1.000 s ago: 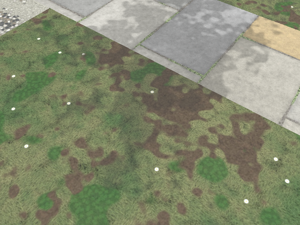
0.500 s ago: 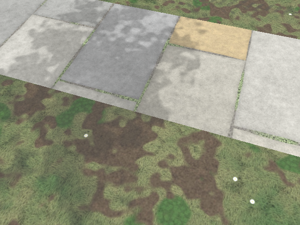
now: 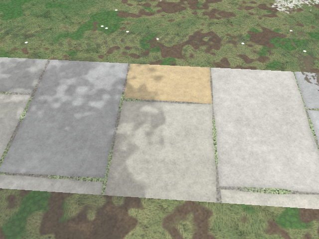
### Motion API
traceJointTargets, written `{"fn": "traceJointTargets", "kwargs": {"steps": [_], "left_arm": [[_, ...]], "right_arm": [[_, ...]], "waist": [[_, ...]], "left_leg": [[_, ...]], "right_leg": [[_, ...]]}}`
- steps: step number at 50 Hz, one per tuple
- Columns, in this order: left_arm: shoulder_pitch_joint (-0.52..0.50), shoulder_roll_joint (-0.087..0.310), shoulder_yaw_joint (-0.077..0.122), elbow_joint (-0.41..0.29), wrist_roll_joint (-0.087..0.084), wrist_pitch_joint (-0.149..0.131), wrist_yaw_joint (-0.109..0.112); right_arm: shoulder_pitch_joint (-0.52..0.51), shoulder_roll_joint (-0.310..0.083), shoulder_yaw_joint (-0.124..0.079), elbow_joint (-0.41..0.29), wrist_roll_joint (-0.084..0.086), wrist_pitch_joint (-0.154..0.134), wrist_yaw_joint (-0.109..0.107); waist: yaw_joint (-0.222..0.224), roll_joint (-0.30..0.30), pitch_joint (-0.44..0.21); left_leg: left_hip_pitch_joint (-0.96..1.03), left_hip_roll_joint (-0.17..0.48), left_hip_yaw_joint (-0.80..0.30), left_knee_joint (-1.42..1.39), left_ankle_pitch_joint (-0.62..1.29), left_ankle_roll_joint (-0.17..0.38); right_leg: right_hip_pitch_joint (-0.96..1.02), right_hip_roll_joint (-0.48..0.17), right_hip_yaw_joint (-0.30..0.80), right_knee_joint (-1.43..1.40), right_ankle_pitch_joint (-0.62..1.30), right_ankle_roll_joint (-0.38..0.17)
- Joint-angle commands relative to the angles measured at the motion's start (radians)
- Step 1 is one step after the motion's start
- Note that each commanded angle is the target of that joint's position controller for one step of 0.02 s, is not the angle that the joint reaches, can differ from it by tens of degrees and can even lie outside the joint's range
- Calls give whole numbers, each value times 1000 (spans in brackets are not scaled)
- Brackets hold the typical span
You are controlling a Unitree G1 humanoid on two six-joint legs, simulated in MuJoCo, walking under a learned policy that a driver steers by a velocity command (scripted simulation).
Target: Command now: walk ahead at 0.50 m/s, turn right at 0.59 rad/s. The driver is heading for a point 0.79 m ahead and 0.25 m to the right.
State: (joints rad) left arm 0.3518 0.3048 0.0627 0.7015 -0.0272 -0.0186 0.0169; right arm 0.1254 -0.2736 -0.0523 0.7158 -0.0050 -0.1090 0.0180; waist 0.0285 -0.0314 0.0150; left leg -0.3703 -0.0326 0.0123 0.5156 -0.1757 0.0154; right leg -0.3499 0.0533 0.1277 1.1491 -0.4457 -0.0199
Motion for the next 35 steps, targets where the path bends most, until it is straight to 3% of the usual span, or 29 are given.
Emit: {"fn": "traceJointTargets", "kwargs": {"steps": [1,3,5,7,11,15,16,18,19,20,21,22,23,24,25,26,27,30,35], "left_arm": [[-74,119,36,-116,6,-15,-6],[-68,77,28,-121,-4,-6,-13],[-102,53,20,-142,1,1,-16],[-134,46,15,-154,5,1,-19],[-235,28,4,-171,4,-14,-43],[-333,27,2,-211,-1,-16,-68],[-338,37,7,-219,0,-15,-72],[-287,75,27,-218,9,-8,-74],[-190,109,47,-197,11,-4,-71],[-17,160,79,-150,7,2,-59],[116,241,104,-120,-2,14,-37],[57,322,102,-151,-1,-2,-41],[77,220,77,-161,2,-20,-49],[40,185,63,-148,10,-34,-51],[-18,164,56,-150,8,-40,-50],[-77,143,49,-159,14,-41,-47],[-109,126,40,-170,26,-42,-42],[-109,131,40,-151,20,-49,-27],[-40,159,49,-104,11,-38,-1]], "right_arm": [[92,-100,-28,-20,-10,4,-12],[92,-97,-30,-3,-3,-2,-13],[100,-125,-39,16,2,-7,-14],[104,-149,-47,30,0,-6,-15],[110,-175,-49,52,6,7,-19],[163,-211,-57,82,23,26,-20],[165,-221,-60,86,29,32,-20],[161,-255,-71,85,38,44,-27],[154,-265,-74,83,42,52,-30],[148,-245,-66,77,42,55,-35],[184,-167,-37,56,1,50,-34],[249,-68,0,-7,-17,20,-19],[118,-179,-22,-15,22,-9,-6],[54,-195,-26,-43,47,-24,0],[52,-178,-20,-34,31,-31,-7],[60,-178,-24,-25,8,-30,-13],[80,-181,-28,-19,2,-19,-11],[80,-146,-22,-17,-12,9,-13],[-113,-90,2,-66,-8,11,-6]], "waist": [[-65,130,-18],[-53,152,-8],[-52,130,10],[-57,111,11],[-91,96,32],[-115,93,65],[-106,97,64],[-56,128,13],[6,129,-45],[98,100,-131],[125,-66,-220],[5,-261,-347],[95,-117,-360],[81,-90,-210],[35,3,-136],[-5,15,-93],[-36,-5,-81],[-54,-8,-59],[13,-33,-8]], "left_leg": [[319,300,-347,-276,-58,150],[274,280,-249,-318,15,159],[264,293,-184,-349,91,179],[287,301,-121,-360,168,187],[309,268,30,-359,247,151],[392,298,94,-335,301,126],[418,307,111,-308,380,117],[458,308,152,-171,712,96],[447,296,175,-23,842,83],[340,262,201,195,816,52],[60,207,199,521,310,9],[-317,0,37,819,-439,-34],[-419,38,-115,885,-388,-18],[-471,75,-99,841,-286,0],[-417,117,-99,756,-205,1],[-351,141,-100,675,-159,-9],[-290,157,-106,644,-129,-17],[-245,144,-78,535,-75,-66],[-191,79,-65,166,222,-96]], "right_leg": [[-364,-136,14,74,111,14],[-338,-155,-14,28,128,17],[-368,-167,-25,-37,160,28],[-392,-175,-30,-114,234,37],[-340,-161,-87,-339,433,25],[-309,-138,-144,-478,424,-11],[-292,-125,-160,-499,384,-27],[-178,-61,-213,-518,280,-70],[-47,-19,-237,-543,261,-100],[206,17,-231,-598,325,-140],[512,-146,26,-600,348,-204],[747,-368,632,-755,95,-395],[738,-375,668,-851,14,-367],[620,-347,527,-863,92,-326],[474,-301,414,-861,210,-295],[356,-265,332,-868,328,-276],[281,-240,289,-889,399,-270],[162,-211,209,-920,532,-284],[89,-135,129,-909,426,-218]]}}
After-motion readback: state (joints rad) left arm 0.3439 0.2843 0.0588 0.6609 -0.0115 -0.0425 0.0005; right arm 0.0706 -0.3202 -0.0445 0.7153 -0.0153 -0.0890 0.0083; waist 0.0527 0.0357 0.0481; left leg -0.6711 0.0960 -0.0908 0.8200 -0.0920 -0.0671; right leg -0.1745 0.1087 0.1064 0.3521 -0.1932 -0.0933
